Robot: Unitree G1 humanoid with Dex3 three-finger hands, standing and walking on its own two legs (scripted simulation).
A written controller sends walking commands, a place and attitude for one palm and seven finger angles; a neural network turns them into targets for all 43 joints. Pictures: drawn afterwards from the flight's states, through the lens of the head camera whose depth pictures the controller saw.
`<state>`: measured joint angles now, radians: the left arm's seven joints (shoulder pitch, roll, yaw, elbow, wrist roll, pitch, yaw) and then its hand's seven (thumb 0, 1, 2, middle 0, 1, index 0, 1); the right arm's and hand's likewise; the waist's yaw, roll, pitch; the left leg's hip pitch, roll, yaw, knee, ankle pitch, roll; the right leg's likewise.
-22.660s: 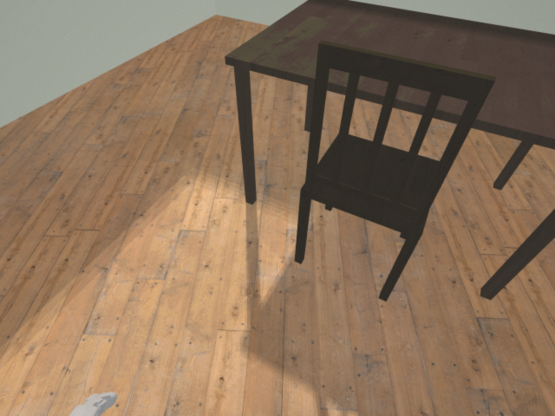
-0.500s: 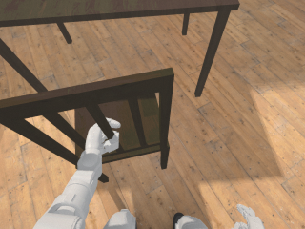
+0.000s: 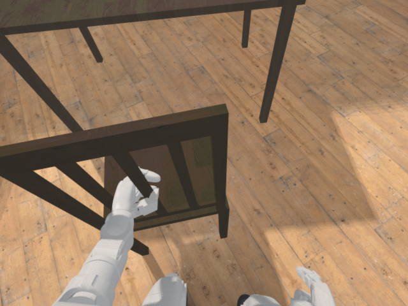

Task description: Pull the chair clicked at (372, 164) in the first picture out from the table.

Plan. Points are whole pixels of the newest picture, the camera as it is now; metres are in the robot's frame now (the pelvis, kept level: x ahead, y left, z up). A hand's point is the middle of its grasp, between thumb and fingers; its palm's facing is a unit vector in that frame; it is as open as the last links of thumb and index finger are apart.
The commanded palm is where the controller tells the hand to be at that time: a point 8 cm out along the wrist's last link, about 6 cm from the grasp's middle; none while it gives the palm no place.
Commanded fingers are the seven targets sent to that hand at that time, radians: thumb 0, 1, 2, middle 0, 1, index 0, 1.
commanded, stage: step backward, pulling the chair out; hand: left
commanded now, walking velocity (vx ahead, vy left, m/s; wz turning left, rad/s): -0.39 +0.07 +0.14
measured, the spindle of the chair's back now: (145, 188) +0.35 +0.16 -0.07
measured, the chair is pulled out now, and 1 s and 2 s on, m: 0.47 0.64 0.64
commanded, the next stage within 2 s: stop walking, hand still on the chair in 0.30 s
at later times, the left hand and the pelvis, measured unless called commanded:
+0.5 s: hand (147, 257) +0.21 +0.13 -0.06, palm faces -0.03 -0.98 -0.19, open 5.4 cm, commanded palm +0.19 +0.18 -0.05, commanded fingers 0.00 0.90 0.90 -0.50 -1.45 -0.50 -1.45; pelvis -0.11 +0.00 +0.00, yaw +3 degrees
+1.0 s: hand (148, 285) +0.16 +0.12 -0.06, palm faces -0.10 -0.98 -0.17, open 5.6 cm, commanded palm +0.15 +0.18 -0.05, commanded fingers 0.00 0.90 0.90 -0.50 -1.45 -0.50 -1.45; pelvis -0.11 +0.02 +0.00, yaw +2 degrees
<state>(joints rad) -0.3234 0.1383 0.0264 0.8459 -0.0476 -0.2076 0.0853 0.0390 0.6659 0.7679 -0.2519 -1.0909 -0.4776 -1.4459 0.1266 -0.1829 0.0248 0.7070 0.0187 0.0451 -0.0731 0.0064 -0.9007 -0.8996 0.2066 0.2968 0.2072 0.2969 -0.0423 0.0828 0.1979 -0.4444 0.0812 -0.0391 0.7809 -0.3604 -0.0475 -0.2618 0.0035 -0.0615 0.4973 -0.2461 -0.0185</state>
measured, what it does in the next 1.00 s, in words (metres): walks backwards: left foot, then right foot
